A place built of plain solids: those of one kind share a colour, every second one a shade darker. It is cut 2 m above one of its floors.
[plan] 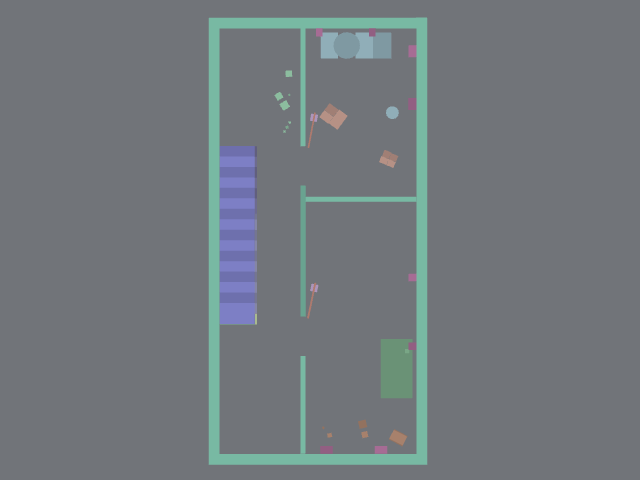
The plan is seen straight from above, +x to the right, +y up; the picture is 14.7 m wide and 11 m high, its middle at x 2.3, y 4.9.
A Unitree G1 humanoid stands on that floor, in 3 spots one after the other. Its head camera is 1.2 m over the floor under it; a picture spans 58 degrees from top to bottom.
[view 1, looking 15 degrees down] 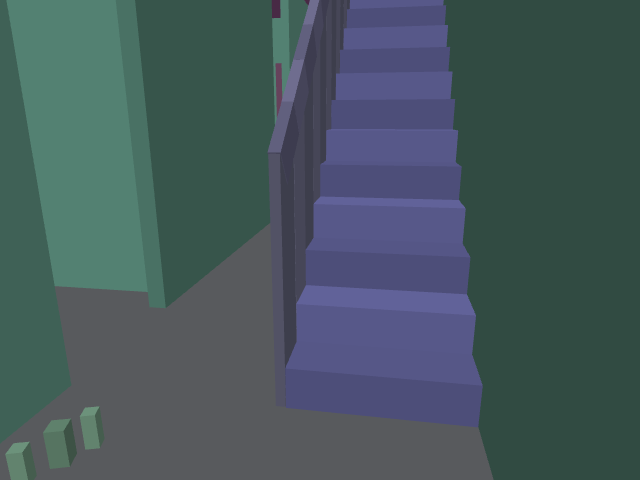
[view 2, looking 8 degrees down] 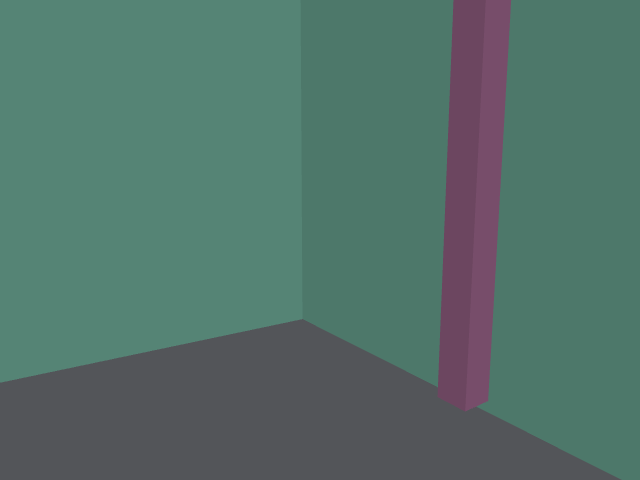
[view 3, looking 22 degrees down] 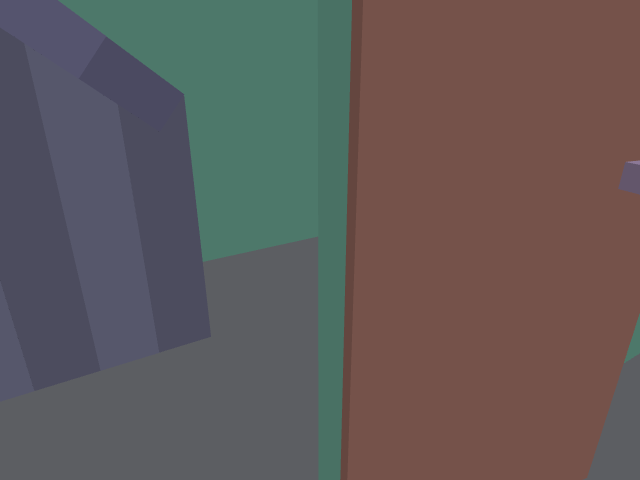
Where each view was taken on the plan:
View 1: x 0.40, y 8.65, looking -81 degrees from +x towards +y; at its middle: step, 2.38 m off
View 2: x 2.61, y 2.69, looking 56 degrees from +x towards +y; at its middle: wall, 3.43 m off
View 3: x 2.61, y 6.60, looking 149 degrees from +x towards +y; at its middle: wall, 0.95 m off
